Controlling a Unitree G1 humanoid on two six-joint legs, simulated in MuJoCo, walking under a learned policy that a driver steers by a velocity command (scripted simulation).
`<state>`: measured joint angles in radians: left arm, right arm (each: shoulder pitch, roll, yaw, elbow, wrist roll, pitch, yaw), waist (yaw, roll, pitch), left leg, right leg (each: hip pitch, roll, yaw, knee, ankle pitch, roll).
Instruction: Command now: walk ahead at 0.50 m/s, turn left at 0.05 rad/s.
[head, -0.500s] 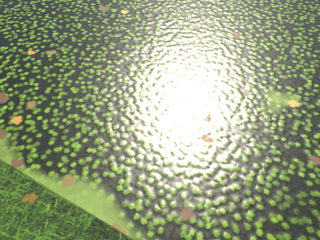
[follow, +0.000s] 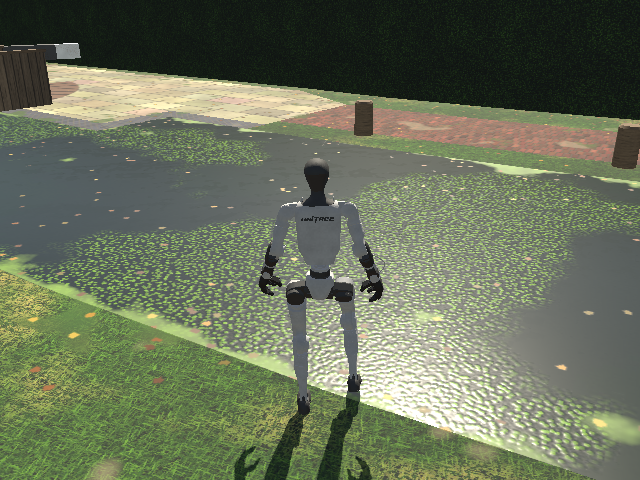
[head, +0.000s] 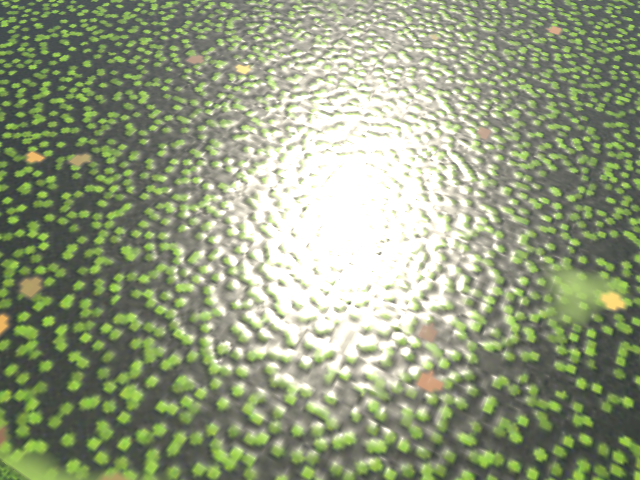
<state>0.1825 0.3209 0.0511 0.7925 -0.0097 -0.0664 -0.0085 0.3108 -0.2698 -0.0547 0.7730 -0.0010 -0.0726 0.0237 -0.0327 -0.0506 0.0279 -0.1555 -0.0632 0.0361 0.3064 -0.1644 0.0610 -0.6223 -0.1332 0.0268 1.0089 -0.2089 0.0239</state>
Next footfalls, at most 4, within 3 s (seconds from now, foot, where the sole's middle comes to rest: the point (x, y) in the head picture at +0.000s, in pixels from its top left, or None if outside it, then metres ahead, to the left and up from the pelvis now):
0.28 right None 0.34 -0.15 -0.78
0.76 left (318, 413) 0.63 -0.02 -0.78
1.20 right None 0.45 -0.21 -0.78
1.64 left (328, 421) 0.61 -0.04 -0.78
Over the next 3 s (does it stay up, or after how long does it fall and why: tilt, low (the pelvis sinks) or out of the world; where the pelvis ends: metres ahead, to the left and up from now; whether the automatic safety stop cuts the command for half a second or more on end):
stays up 0.53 -0.08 -0.01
